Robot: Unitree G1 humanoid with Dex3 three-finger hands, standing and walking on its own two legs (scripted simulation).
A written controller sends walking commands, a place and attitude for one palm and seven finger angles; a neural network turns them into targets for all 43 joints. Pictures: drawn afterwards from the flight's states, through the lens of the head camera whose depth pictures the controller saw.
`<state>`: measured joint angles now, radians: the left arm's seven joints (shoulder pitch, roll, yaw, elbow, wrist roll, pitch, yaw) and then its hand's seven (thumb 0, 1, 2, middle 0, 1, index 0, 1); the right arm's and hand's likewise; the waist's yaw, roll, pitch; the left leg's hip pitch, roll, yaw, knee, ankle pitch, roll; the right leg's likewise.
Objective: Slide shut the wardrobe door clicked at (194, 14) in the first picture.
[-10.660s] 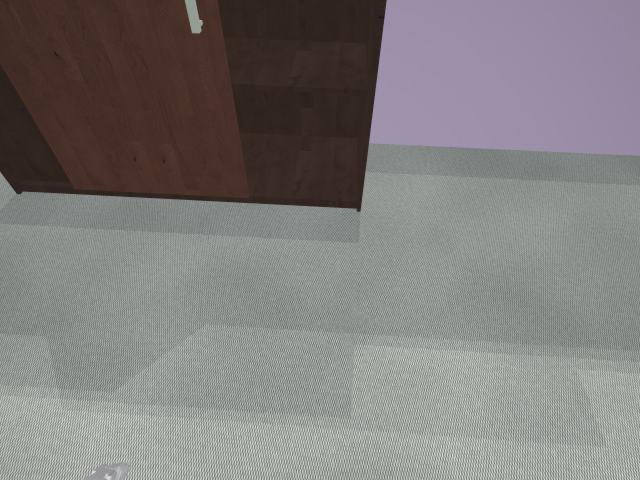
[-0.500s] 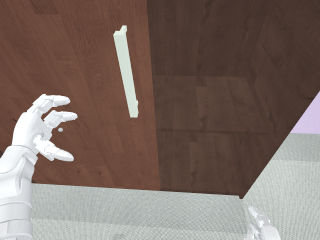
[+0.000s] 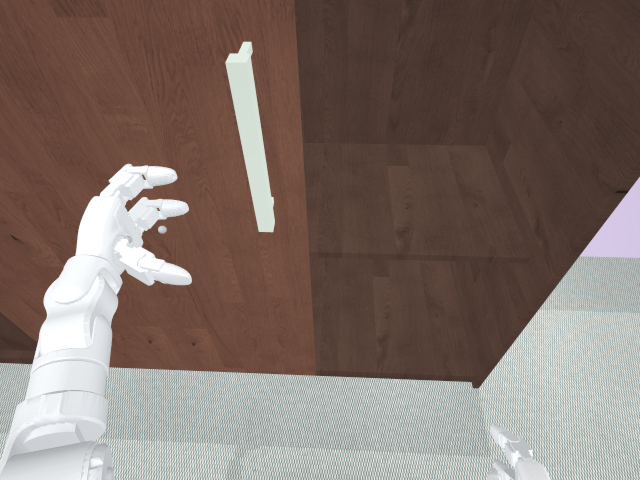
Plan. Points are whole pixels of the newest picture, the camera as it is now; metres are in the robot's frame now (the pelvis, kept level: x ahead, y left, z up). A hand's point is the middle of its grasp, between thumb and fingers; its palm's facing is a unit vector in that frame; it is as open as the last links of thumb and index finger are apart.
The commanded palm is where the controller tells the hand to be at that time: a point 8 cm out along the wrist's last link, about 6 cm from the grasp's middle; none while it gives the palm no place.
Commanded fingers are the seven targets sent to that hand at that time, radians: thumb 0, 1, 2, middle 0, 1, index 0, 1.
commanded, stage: move the hooked fingers beside the handle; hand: left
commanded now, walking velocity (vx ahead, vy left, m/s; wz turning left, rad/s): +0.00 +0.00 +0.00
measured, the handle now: (257, 148) +0.52 +0.11 +0.15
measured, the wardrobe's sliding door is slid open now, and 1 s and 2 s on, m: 0.50 0.50 0.50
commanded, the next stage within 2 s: feel for the door with the fingertips in 1.54 s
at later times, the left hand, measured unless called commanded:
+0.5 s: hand (199, 195) +0.45 +0.18 +0.13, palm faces -0.02 -1.00 +0.00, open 14.0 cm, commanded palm +0.43 +0.24 +0.13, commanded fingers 0.00 -0.50 0.30 -0.30 -1.20 -0.30 -1.20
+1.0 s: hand (214, 184) +0.48 +0.17 +0.12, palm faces -0.01 -1.00 +0.00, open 13.7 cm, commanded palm +0.45 +0.22 +0.12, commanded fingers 0.00 -0.50 0.30 -0.30 -1.20 -0.30 -1.20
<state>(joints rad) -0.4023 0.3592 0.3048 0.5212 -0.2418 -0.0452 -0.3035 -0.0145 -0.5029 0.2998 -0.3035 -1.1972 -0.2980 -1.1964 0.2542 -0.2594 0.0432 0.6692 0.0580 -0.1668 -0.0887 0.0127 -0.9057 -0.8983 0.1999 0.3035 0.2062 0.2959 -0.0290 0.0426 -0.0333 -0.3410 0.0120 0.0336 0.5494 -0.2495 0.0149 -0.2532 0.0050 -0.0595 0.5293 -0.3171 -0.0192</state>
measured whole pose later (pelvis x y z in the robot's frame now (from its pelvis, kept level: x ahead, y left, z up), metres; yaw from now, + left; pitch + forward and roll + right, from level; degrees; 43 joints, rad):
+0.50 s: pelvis +0.00 +0.00 +0.00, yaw -1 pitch +6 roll -1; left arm -0.71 0.40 0.31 0.91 -0.19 -0.17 -0.25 -0.01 -0.50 0.30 -0.30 -1.20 -0.30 -1.20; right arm 0.34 -0.28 0.02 0.71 0.05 -0.08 -0.06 0.01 -0.91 -0.90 0.20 0.30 0.21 0.30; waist -0.08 0.03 -0.03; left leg -0.44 0.02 0.04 0.60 -0.27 0.01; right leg -0.35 0.02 -0.05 0.57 -0.33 -0.02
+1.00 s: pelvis +0.00 +0.00 -0.01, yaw -1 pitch +10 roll -1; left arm -0.83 0.40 0.31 1.04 -0.15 -0.23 -0.20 -0.01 -0.50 0.30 -0.34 -1.23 -0.34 -1.24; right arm 0.38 -0.27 0.01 0.71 0.04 -0.03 -0.03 0.01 -0.91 -0.90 0.20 0.30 0.21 0.30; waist -0.10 0.03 -0.06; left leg -0.53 0.03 0.04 0.66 -0.29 0.02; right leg -0.44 0.02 -0.05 0.62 -0.34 -0.02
